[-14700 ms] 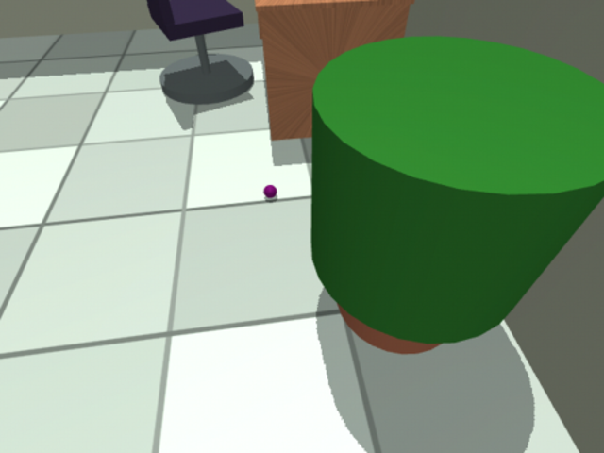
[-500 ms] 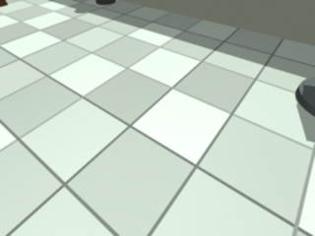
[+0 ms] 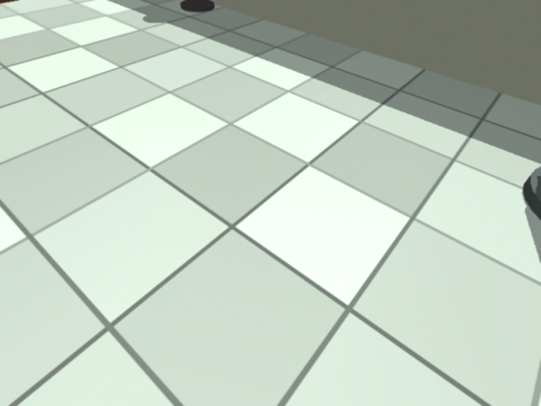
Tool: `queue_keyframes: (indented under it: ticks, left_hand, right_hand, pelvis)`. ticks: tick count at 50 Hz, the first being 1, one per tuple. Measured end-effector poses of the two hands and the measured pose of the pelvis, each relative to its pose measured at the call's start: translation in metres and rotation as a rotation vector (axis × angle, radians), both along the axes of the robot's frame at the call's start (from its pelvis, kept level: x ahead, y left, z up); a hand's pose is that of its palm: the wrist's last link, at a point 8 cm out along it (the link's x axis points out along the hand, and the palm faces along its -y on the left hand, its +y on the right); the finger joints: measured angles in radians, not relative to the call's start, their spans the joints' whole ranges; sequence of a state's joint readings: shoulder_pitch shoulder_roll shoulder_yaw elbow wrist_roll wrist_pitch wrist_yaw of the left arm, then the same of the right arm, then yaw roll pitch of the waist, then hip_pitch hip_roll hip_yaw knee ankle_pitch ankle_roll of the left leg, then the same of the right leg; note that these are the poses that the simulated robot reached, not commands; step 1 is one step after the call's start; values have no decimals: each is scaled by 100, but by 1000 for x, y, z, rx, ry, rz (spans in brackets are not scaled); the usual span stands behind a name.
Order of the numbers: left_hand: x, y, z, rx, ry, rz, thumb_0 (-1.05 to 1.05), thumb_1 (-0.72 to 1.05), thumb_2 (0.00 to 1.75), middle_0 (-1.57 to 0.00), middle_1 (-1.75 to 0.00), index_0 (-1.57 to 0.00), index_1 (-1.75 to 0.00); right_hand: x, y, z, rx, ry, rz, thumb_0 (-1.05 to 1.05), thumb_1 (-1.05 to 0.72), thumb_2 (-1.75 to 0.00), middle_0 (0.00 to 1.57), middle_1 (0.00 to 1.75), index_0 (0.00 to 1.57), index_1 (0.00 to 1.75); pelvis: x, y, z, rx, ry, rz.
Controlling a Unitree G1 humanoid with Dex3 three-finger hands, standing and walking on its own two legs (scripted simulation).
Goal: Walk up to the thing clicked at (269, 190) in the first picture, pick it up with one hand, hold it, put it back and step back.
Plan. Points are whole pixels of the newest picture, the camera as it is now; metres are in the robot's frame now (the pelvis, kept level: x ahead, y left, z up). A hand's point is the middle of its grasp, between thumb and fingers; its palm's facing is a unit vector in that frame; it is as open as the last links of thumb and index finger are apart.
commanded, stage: walk up
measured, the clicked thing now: out of the picture +0.02 -1.19 -0.72
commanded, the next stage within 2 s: none
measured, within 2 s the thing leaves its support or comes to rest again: neither
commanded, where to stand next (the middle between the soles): +0.95 -0.08 m, yaw -2 degrees
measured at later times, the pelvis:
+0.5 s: pelvis +0.22 -0.05 +0.01, yaw -3 degrees
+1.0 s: pelvis +0.45 -0.03 +0.01, yaw -3 degrees
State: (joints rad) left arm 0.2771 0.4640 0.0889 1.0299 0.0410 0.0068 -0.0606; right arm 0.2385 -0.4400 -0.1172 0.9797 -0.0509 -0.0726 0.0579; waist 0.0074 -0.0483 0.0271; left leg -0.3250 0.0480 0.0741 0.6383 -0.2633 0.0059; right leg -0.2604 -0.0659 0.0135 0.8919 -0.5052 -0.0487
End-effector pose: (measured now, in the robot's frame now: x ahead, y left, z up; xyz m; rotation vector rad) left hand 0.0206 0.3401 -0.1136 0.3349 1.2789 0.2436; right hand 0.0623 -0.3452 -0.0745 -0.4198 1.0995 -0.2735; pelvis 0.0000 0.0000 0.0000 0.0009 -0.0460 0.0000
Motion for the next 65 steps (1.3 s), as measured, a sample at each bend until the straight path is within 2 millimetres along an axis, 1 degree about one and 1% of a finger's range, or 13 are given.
queue_keyframes:
  ticks: [7, 14, 20, 23, 27, 31, 36, 40, 43, 49, 57, 61, 65]
  left_hand:
    - [80, -6, 13, -45, -66, -68, 1, 90, 90, -20, -30, -20, -30]
    - [168, -26, 29, -41, -80, -139, 1, 90, 90, -20, -30, -21, -30]
    - [264, -56, 31, 12, -165, -171, 1, 90, 90, -20, -30, -21, -30]
    - [296, -72, 39, 9, -234, -162, 1, 90, 90, -20, -30, -21, -30]
    - [316, -83, 49, 3, -239, -140, 1, 90, 90, -20, -30, -21, -30]
    - [329, -82, 46, -3, -191, -131, 1, 90, 90, -20, -30, -21, -30]
    - [349, -66, 30, -18, -142, -100, 1, 90, 90, -20, -30, -21, -30]
    - [376, -46, 5, -22, -93, -86, 1, 90, 90, -20, -30, -21, -30]
    - [405, -44, -2, -24, -54, -90, 1, 90, 90, -20, -30, -21, -30]
    - [473, -51, 11, -44, -71, -135, 1, 90, 90, -20, -30, -21, -30]
    - [571, -78, 30, -15, -112, -181, 1, 90, 90, -20, -30, -21, -30]
    - [621, -99, 33, 32, -177, -184, 1, 90, 90, -20, -30, -21, -30]
    - [648, -119, 44, 37, -235, -159, 1, 90, 90, -20, -30, -21, -30]
  right_hand:
    - [4, 20, 4, 42, 58, -55, 1, -90, -90, 21, 30, 20, 30]
    - [42, 19, -12, 104, 96, -75, 1, -90, -90, 21, 30, 21, 30]
    - [102, -9, -44, 127, 127, -82, 1, -90, -90, 21, 30, 21, 30]
    - [146, -16, -45, 136, 120, -63, 1, -90, -90, 21, 30, 20, 30]
    - [212, -21, -31, 141, 49, -22, 1, -90, -90, 21, 30, 20, 30]
    - [272, -24, -16, 134, -8, 22, 1, -90, -90, 21, 30, 20, 30]
    - [339, -19, -7, 98, -17, 68, 1, -90, -90, 21, 30, 20, 30]
    - [390, -11, -7, 50, -59, 84, 1, -90, -90, 21, 30, 20, 30]
    - [410, -5, -2, 46, -94, 53, 1, -90, -90, 21, 30, 20, 30]
    - [426, -4, 8, 61, -46, 7, 0, -90, -90, 21, 30, 20, 30]
    - [452, -35, -12, 99, 43, -48, 1, -90, -90, 21, 30, 21, 30]
    - [482, -60, -38, 114, 74, -60, 1, -90, -90, 21, 30, 21, 30]
    - [528, -70, -43, 131, 86, -36, 1, -90, -90, 21, 30, 20, 30]
  pelvis:
    - [47, 5, 15, 23, -11, -24]
    - [108, -6, 16, 30, 1, -40]
    - [174, -35, -2, 5, 2, -43]
    - [199, -44, 1, 12, -5, -46]
    - [235, -49, 13, 12, -2, -48]
    - [270, -50, 17, -1, 10, -48]
    - [319, -43, 12, -22, 12, -36]
    - [364, -29, -4, -11, 4, -41]
    - [389, -26, -4, -2, -3, -43]
    - [438, -32, 11, 14, -1, -58]
    - [507, -57, 11, 29, 2, -61]
    - [545, -81, -4, 10, -4, -53]
    - [572, -94, 2, 20, -13, -46]
